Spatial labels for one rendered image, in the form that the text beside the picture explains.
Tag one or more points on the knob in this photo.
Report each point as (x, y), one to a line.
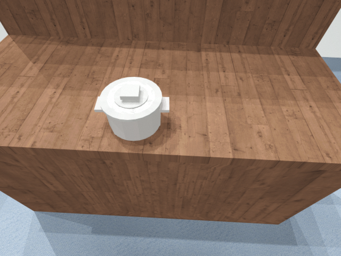
(130, 92)

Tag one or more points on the table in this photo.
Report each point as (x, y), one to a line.
(253, 132)

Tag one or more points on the lid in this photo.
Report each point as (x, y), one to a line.
(150, 99)

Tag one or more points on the pot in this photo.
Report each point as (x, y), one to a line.
(139, 130)

